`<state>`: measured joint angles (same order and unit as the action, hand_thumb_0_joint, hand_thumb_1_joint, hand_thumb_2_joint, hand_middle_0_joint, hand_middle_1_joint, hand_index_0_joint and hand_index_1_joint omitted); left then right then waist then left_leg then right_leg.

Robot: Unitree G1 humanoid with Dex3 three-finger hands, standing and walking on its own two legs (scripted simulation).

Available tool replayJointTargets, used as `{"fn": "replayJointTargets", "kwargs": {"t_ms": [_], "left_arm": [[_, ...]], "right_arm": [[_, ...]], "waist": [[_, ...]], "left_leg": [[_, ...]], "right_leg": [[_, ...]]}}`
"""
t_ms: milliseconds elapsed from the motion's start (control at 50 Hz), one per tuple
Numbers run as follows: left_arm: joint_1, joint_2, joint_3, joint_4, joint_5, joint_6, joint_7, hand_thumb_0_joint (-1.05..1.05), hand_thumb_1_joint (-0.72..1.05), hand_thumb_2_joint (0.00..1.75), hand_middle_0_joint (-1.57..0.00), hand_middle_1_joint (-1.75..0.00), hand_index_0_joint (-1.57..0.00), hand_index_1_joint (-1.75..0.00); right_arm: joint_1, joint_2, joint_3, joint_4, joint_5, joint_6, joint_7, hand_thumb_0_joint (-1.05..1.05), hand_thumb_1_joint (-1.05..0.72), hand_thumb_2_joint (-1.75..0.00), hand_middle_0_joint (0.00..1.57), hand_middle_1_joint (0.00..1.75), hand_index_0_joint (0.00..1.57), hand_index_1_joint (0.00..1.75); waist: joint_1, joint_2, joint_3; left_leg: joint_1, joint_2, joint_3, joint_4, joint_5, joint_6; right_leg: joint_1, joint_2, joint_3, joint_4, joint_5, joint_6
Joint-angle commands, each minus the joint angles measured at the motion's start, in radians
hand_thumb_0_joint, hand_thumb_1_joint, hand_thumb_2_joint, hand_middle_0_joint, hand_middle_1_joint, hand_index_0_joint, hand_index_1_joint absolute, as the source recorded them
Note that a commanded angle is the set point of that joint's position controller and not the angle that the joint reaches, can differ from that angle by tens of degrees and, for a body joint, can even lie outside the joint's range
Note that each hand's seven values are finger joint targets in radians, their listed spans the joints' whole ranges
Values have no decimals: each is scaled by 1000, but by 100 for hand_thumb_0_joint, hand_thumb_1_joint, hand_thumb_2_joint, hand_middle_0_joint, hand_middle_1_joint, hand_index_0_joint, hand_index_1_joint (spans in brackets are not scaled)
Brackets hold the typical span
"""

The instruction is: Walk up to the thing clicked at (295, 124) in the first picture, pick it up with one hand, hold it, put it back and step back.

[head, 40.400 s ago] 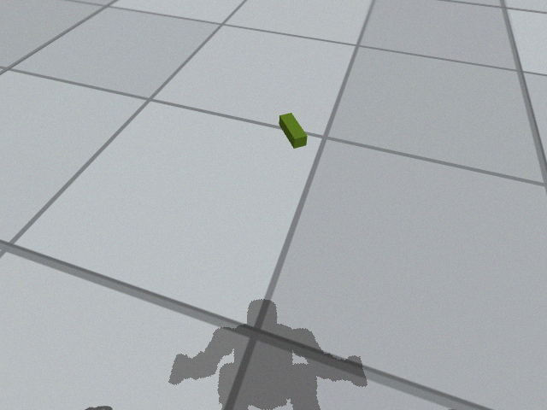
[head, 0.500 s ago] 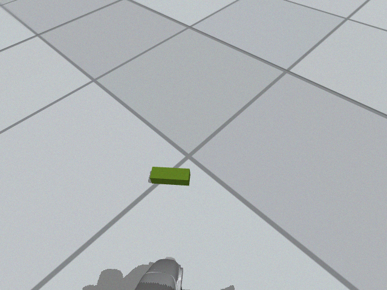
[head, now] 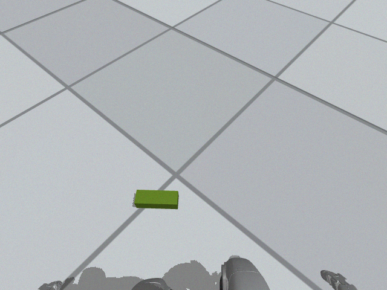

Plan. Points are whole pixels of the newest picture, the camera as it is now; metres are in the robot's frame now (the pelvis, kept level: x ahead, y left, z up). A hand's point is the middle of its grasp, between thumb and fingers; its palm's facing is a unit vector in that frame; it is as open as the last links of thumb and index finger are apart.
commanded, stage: walk up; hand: left
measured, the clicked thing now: (157, 199) +0.56 +0.20 -0.73
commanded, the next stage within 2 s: none
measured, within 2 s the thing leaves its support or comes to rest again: neither
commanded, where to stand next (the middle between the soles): +0.18 -0.04 m, yaw +0 degrees
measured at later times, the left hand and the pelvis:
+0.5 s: hand out of the picture +0.11 +0.28 -0.16, palm faces +0.05 -0.93 -0.37, open 7.4 cm; pelvis +0.01 +0.01 -0.02, yaw +3 degrees
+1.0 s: hand out of the picture +0.06 +0.27 -0.14, palm faces +0.06 -0.94 -0.35, open 7.4 cm; pelvis -0.01 +0.00 +0.01, yaw +3 degrees
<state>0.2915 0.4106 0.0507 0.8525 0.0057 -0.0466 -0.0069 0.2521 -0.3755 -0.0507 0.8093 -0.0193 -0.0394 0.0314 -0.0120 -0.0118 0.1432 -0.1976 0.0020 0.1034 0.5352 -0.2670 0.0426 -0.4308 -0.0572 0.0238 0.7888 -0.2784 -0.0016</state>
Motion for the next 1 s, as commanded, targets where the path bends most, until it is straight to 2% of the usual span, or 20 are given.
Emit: {"fn": "replayJointTargets", "kwargs": {"t_ms": [0,40,60,80,100,140,200,320,360,380,400,420,440,500,580,620,640,680,720,980], "left_arm": [[100,140,48,-15,-3,-7,30,0,90,90,-20,-30,-20,-30],[79,194,63,-26,10,-8,35,0,90,90,-20,-30,-20,-30],[73,256,78,-38,19,-13,39,0,90,90,-20,-30,-20,-30],[37,281,73,-66,13,-17,40,0,90,90,-20,-30,-20,-30],[-14,308,74,-74,10,-11,47,0,90,90,-20,-30,-20,-30],[-32,263,69,-78,10,-5,51,0,90,90,-20,-30,-20,-30],[-93,230,66,-81,22,3,51,0,90,90,-20,-30,-20,-30],[-125,233,68,-63,30,34,35,0,90,90,-20,-30,-20,-30],[-151,222,59,-55,11,53,25,0,90,90,-20,-30,-20,-30],[-159,184,46,-50,2,61,23,0,90,90,-20,-30,-20,-30],[-154,123,30,-59,-9,65,21,0,90,90,-20,-30,-20,-30],[-183,140,38,-44,-7,67,25,0,90,90,-20,-30,-20,-30],[-220,196,53,-26,1,66,27,0,90,90,-20,-30,-20,-30],[-181,153,43,22,-17,51,12,0,90,90,-20,-30,-20,-30],[-170,147,36,70,-8,28,14,0,90,90,-20,-30,-20,-30],[-151,196,35,89,3,17,21,0,90,90,-20,-30,-20,-30],[-195,220,32,82,-2,18,19,0,90,90,-20,-30,-20,-30],[-254,189,16,79,-5,29,8,0,90,90,-20,-30,-20,-30],[-231,170,9,114,-6,28,3,0,90,90,-20,-30,-20,-30],[-271,157,8,203,-1,20,-2,0,90,90,-20,-30,-20,-30]], "right_arm": [[-63,-222,-61,-88,20,17,-22,0,-90,-90,20,30,20,30],[-65,-179,-46,-88,35,38,-24,0,-90,-90,20,30,20,30],[-31,-151,-37,-86,37,48,-25,0,-90,-90,20,30,20,30],[15,-133,-28,-72,35,65,-30,0,-90,-90,20,30,20,30],[27,-189,-50,-55,24,83,-42,0,-90,-90,20,30,20,30],[4,-216,-59,-31,32,83,-42,0,-90,-90,20,30,20,30],[48,-208,-59,1,34,79,-38,0,-90,-90,20,30,20,30],[26,-195,-40,52,18,43,-38,0,-90,-90,20,30,20,30],[68,-184,-41,95,5,25,-45,0,-90,-90,20,30,20,30],[67,-205,-48,103,-11,16,-51,0,-90,-90,20,30,20,30],[13,-269,-59,80,-23,8,-54,0,-90,-90,20,30,20,30],[-77,-345,-62,54,-13,1,-51,0,-90,-90,20,30,20,30],[-121,-361,-64,56,-4,0,-49,0,-90,-90,20,30,20,30],[-166,-246,-26,60,-10,-10,-54,0,-90,-90,20,30,20,30],[-107,-236,-24,94,17,4,-50,0,-90,-90,20,30,20,30],[-85,-205,-15,86,34,6,-57,0,-90,-90,20,30,20,30],[-53,-189,-12,102,30,10,-58,0,-90,-90,20,30,20,30],[-74,-208,-17,134,17,10,-57,0,-90,-90,20,30,20,30],[-177,-235,-17,123,17,4,-48,0,-90,-90,20,30,20,30],[-202,-199,6,223,9,4,-31,0,-90,-90,20,30,20,30]], "waist": [[39,126,-168],[55,35,-175],[52,-137,-181],[31,-198,-167],[31,-190,-155],[29,-155,-149],[24,-169,-224],[49,-254,-234],[8,-183,-203],[-1,-103,-176],[27,93,-144],[29,191,-90],[11,193,-51],[58,212,-45],[35,201,-182],[23,92,-268],[-2,33,-281],[-13,1,-225],[24,15,-192],[21,-4,-111]], "left_leg": [[-123,185,-116,29,439,126],[-185,122,-97,137,159,51],[-244,35,-47,290,-29,5],[-249,-52,-121,465,-348,-22],[-233,-14,-187,580,-396,-22],[-250,-6,-241,627,-344,-26],[-240,-37,-233,612,-260,-45],[-155,-15,-95,161,-248,-64],[1,-37,-57,-72,-25,-52],[30,-2,-147,-123,24,-35],[17,177,-426,-194,32,25],[-131,345,-622,-250,10,136],[-264,386,-639,-254,5,222],[-125,196,-296,-102,337,115],[34,133,-212,72,560,31],[-21,93,-194,98,396,-1],[-12,66,-179,52,204,-7],[49,96,-224,-88,45,4],[-1,126,-256,-104,109,23],[-5,102,-218,-240,-32,-11]], "right_leg": [[268,53,-71,-175,182,-19],[310,9,-13,-254,259,-54],[303,-172,218,-335,398,-110],[226,-341,462,-434,435,-219],[172,-382,504,-408,409,-311],[168,-303,392,-382,426,-276],[220,-199,230,-348,206,-211],[261,-174,158,-284,100,-208],[142,-153,111,-178,185,-162],[62,-129,92,-89,158,-106],[-42,-33,25,21,45,-46],[-34,46,-4,64,-227,-16],[66,10,55,131,-267,-14],[69,20,23,14,-165,-31],[254,14,-17,-330,192,-45],[372,-69,89,-251,497,-88],[323,-123,143,-255,397,-119],[200,-103,116,-287,200,-79],[236,-41,48,-292,176,-43],[242,-54,87,-491,-34,-27]]}}
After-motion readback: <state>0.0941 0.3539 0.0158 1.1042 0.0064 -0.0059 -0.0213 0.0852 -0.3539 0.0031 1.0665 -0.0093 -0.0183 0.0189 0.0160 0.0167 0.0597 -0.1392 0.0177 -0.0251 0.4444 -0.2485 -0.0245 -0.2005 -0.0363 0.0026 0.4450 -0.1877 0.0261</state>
